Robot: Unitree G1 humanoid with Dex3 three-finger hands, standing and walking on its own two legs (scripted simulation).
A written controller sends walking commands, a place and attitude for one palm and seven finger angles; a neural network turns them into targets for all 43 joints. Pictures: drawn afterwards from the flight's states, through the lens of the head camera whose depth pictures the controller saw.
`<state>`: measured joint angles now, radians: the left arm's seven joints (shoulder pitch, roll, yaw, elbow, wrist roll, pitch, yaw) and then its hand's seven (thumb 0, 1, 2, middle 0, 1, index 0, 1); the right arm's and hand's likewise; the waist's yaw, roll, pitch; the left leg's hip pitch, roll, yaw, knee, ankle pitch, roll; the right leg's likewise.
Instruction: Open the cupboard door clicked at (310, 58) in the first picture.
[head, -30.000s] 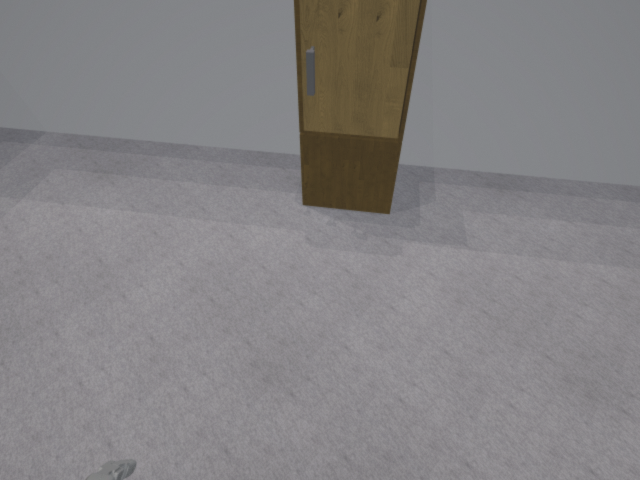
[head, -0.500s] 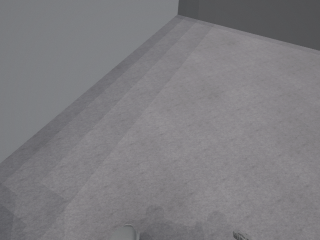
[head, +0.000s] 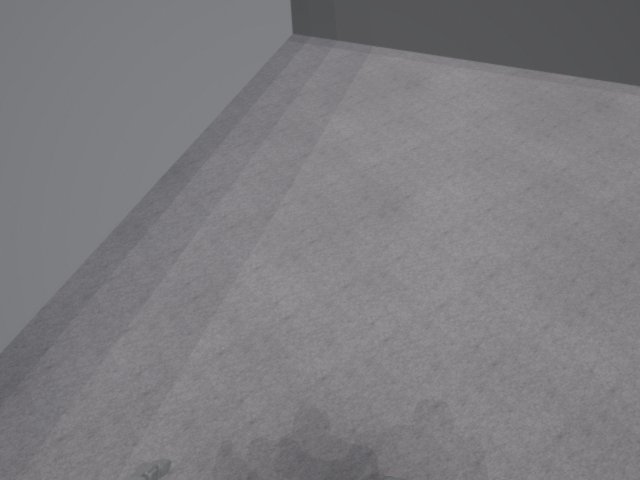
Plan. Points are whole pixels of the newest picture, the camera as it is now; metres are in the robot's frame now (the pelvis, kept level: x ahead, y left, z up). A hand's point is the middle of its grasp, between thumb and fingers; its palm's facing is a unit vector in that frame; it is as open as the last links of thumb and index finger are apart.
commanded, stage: walk to a spot facing it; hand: left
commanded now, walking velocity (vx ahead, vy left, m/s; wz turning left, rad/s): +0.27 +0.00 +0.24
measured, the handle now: out of the picture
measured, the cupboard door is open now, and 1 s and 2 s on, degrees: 46 46 46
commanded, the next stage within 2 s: turn to face it in 0.06 s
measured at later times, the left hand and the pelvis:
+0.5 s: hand (186, 461) +0.18 +0.21 -0.18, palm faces +0.26 -0.95 -0.18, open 7.4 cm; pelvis +0.17 +0.02 +0.00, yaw +12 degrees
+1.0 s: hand (224, 431) +0.21 +0.15 -0.14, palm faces +0.48 -0.84 -0.26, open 7.4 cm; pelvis +0.24 -0.05 +0.02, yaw +30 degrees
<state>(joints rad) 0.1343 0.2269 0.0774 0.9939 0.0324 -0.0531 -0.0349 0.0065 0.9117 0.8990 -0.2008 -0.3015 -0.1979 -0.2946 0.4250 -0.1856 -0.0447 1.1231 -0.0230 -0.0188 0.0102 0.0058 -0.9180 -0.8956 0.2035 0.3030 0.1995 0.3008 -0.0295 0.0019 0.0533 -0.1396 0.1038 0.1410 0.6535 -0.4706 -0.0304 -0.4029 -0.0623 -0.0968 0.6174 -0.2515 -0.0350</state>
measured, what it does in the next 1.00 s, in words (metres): walks ahead, turning left: left foot, then right foot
